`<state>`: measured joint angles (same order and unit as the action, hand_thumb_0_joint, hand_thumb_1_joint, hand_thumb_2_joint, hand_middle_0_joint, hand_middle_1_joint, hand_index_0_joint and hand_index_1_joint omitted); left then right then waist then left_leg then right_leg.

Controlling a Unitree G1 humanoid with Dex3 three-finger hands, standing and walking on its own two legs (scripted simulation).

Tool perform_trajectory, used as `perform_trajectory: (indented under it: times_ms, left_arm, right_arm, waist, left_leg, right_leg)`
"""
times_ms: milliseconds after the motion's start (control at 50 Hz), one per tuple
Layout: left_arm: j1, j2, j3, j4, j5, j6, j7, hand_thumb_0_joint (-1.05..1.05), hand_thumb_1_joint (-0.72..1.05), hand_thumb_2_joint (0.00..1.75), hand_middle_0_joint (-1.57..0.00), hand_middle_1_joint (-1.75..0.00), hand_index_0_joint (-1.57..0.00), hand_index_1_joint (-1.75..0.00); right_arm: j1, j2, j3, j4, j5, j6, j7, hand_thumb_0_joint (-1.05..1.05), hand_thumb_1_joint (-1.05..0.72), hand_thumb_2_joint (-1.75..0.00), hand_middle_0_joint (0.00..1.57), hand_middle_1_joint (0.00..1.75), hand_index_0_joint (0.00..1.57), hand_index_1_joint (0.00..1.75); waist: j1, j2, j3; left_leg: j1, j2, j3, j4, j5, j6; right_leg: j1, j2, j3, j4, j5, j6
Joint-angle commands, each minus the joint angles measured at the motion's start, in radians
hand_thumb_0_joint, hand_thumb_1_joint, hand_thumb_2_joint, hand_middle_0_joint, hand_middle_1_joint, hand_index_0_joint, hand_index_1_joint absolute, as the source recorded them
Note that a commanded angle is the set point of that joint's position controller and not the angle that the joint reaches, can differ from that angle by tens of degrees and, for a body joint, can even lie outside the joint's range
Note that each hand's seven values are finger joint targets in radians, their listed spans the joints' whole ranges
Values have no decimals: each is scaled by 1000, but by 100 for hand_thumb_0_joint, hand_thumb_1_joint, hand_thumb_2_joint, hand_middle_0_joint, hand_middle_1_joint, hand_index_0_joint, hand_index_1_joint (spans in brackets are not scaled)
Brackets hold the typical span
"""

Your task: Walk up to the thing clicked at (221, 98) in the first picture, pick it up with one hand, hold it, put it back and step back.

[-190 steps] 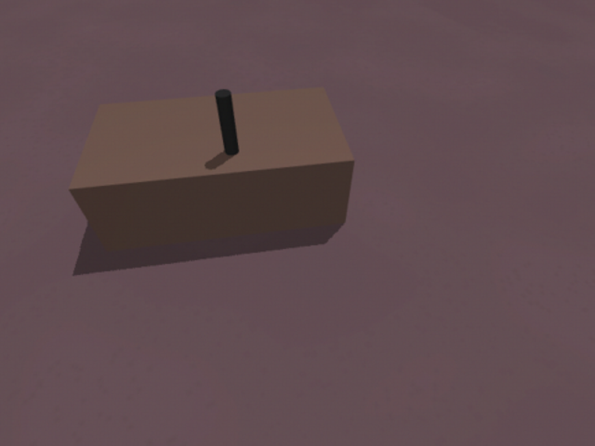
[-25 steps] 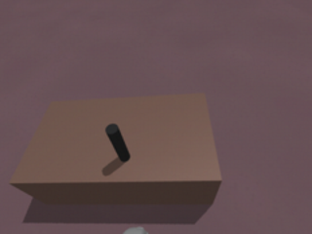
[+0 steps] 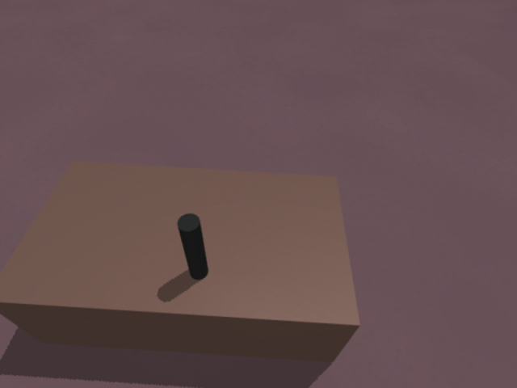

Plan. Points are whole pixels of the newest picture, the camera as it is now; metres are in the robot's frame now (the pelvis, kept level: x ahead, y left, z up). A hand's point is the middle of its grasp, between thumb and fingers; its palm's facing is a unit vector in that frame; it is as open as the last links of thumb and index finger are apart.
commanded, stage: walk up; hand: left
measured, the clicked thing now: (194, 249) +0.52 +0.20 -0.29
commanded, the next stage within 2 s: stand in 1.14 s
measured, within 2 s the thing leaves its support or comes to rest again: neither
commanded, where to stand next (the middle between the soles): +0.06 +0.01 m, yaw -1 degrees
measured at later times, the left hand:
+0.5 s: hand out of the picture +0.10 +0.24 -0.14, palm faces -0.02 -0.94 -0.34, open 7.4 cm
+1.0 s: hand out of the picture +0.11 +0.25 -0.14, palm faces -0.03 -0.94 -0.34, open 7.4 cm
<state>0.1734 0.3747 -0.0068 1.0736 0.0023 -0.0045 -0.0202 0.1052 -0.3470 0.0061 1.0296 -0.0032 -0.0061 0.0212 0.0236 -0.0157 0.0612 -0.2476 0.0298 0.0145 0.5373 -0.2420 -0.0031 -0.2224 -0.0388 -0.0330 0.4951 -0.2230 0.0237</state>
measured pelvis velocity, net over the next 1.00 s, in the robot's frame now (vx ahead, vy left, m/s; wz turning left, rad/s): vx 0.02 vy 0.00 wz -0.01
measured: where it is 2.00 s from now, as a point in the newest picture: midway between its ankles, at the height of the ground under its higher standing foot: outside the picture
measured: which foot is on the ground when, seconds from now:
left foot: down 0.00-1.00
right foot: down 0.00-1.00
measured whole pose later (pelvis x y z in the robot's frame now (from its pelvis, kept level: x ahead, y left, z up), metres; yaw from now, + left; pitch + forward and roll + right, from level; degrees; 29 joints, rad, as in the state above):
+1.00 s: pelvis +0.02 +0.00 +0.01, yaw -1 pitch -3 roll +0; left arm 0.08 0.35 0.01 1.16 0.02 -0.01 -0.01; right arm 0.10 -0.34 -0.01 1.16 -0.01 0.00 0.02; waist -0.01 0.01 0.05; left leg -0.13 0.02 0.03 0.34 -0.17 0.00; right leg -0.12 -0.05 -0.02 0.33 -0.16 0.04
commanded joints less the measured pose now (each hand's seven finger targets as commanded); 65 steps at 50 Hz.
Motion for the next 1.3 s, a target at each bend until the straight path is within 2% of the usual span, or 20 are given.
perform_trajectory:
  times_ms: [0, 40, 100, 160, 340, 400, 500, 620, 660, 780, 900, 1000, 1100, 1140, 1200, 1240, 1280]
  left_arm:
    - [-42, 209, 44, -22, 0, -43, 18, 0, 90, 90, -20, -30, -20, -30]
    - [-68, 213, 43, -13, -2, -50, 20, 0, 90, 90, -20, -30, -20, -30]
    - [-90, 207, 41, -6, -4, -50, 24, 0, 90, 90, -20, -30, -20, -30]
    - [-94, 204, 40, 10, 0, -45, 25, 0, 90, 90, -20, -30, -20, -30]
    - [-114, 197, 46, 31, 5, -39, 28, 0, 90, 90, -20, -30, -20, -30]
    - [-134, 196, 50, 29, 6, -38, 28, 0, 90, 90, -20, -30, -20, -30]
    - [-138, 191, 52, 28, 8, -31, 28, 0, 90, 90, -20, -30, -20, -30]
    - [-151, 188, 56, 26, 9, -27, 26, 0, 90, 90, -20, -30, -20, -30]
    - [-146, 185, 56, 27, 8, -27, 25, 0, 90, 90, -20, -30, -20, -30]
    - [-164, 185, 54, 23, 10, -26, 25, 0, 90, 90, -20, -30, -20, -30]
    - [-154, 181, 53, 20, 8, -27, 25, 0, 90, 90, -20, -30, -20, -30]
    - [-144, 180, 51, 28, 10, -27, 26, 0, 90, 90, -20, -30, -20, -30]
    - [-145, 178, 52, 24, 12, -27, 27, 0, 90, 90, -20, -30, -20, -30]
    - [-125, 181, 48, 20, 6, -25, 28, 0, 90, 90, -20, -30, -20, -30]
    - [-123, 182, 46, 14, 5, -25, 26, 0, 90, 90, -20, -30, -20, -30]
    - [-121, 182, 45, 6, 6, -27, 25, 0, 90, 90, -20, -30, -20, -30]
    - [-115, 184, 43, 8, 7, -27, 26, 0, 90, 90, -20, -30, -20, -30]
  right_arm:
    - [-71, -228, -50, -39, 4, -26, -19, 0, -90, -90, 20, 30, 20, 30]
    - [-58, -223, -52, -21, 10, -27, -20, 0, -90, -90, 20, 30, 20, 30]
    - [-69, -227, -56, 0, 10, -22, -19, 0, -90, -90, 20, 30, 20, 30]
    - [-88, -219, -59, 15, 8, -16, -18, 0, -90, -90, 20, 30, 20, 30]
    - [-109, -209, -52, 53, 3, -14, -15, 0, -90, -90, 20, 30, 20, 30]
    - [-95, -206, -51, 65, 1, -15, -16, 0, -90, -90, 20, 30, 20, 30]
    - [-99, -210, -52, 71, -3, -18, -19, 0, -90, -90, 20, 30, 20, 30]
    - [-80, -213, -52, 73, -5, -22, -21, 0, -90, -90, 20, 30, 20, 30]
    - [-73, -208, -51, 71, -4, -23, -22, 0, -90, -90, 20, 30, 20, 30]
    - [-65, -215, -54, 69, -6, -20, -22, 0, -90, -90, 20, 30, 20, 30]
    - [-55, -211, -57, 68, -5, -19, -22, 0, -90, -90, 20, 30, 20, 30]
    - [-68, -209, -59, 64, -5, -18, -22, 0, -90, -90, 20, 30, 20, 30]
    - [-64, -212, -61, 67, -6, -16, -22, 0, -90, -90, 20, 30, 20, 30]
    - [-70, -212, -57, 61, -7, -21, -24, 0, -90, -90, 20, 30, 20, 30]
    - [-64, -214, -57, 62, -7, -24, -24, 0, -90, -90, 20, 30, 20, 30]
    - [-64, -213, -55, 59, -7, -26, -24, 0, -90, -90, 20, 30, 20, 30]
    - [-74, -209, -52, 59, -4, -25, -24, 0, -90, -90, 20, 30, 20, 30]
  waist:
    - [-12, 50, -72]
    - [-26, 16, -101]
    - [-28, 0, -116]
    - [-25, -28, -100]
    - [-12, -13, -89]
    - [-17, -1, -101]
    - [-15, 39, -87]
    - [-18, 43, -91]
    - [-17, 37, -95]
    - [-26, 24, -86]
    - [-28, 17, -90]
    - [-26, 10, -89]
    - [-29, 15, -79]
    - [-27, 4, -62]
    - [-30, 24, -91]
    - [-31, 35, -104]
    - [-28, 34, -93]
  left_leg:
    - [30, 102, -121, -172, 1, 44]
    - [104, 88, -94, -140, 128, 35]
    - [134, 96, -92, -158, 177, 37]
    - [161, 95, -87, -181, 161, 36]
    - [151, 98, -85, -234, 163, 24]
    - [140, 98, -79, -243, 171, 20]
    - [109, 103, -84, -269, 131, 19]
    - [93, 103, -86, -281, 121, 18]
    - [106, 105, -85, -273, 146, 19]
    - [103, 97, -84, -272, 107, 19]
    - [124, 98, -82, -265, 122, 21]
    - [140, 100, -82, -265, 148, 22]
    - [125, 99, -83, -274, 127, 23]
    - [137, 109, -91, -284, 173, 13]
    - [158, 113, -86, -276, 208, 13]
    - [157, 108, -77, -271, 211, 13]
    - [152, 108, -82, -275, 198, 9]
  right_leg:
    - [40, -79, 98, -139, 79, -54]
    - [34, -101, 114, -152, 176, -54]
    - [53, -106, 102, -168, 200, -46]
    - [31, -109, 104, -193, 155, -43]
    - [74, -103, 93, -225, 132, -30]
    - [105, -105, 92, -224, 155, -31]
    - [122, -96, 82, -223, 134, -32]
    - [143, -94, 82, -217, 140, -32]
    - [137, -90, 82, -215, 135, -33]
    - [120, -90, 90, -222, 131, -32]
    - [108, -89, 89, -222, 114, -34]
    - [100, -88, 82, -217, 147, -28]
    - [114, -91, 82, -218, 141, -29]
    - [88, -92, 83, -218, 112, -28]
    - [104, -100, 91, -216, 140, -34]
    - [119, -104, 94, -219, 169, -32]
    - [112, -101, 91, -220, 149, -29]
